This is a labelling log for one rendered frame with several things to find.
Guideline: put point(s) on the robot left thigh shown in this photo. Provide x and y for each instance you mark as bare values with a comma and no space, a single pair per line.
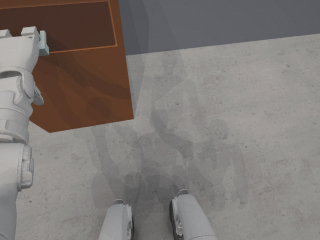
117,222

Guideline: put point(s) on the handle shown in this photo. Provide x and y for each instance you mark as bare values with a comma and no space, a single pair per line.
42,44

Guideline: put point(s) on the left robot hand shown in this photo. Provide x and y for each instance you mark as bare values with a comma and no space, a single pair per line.
21,52

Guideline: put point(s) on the robot left forearm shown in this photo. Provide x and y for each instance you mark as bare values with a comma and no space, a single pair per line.
16,96

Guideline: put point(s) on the drawer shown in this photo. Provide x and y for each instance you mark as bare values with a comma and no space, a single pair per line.
68,25

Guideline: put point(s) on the cabinet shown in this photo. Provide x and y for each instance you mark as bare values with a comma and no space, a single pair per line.
82,87

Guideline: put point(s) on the robot left upper arm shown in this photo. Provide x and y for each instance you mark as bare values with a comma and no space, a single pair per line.
16,173

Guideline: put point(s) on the robot thigh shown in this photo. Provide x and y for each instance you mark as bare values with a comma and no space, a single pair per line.
194,222
117,222

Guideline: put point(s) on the robot right thigh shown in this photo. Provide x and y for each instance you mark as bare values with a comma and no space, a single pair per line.
194,222

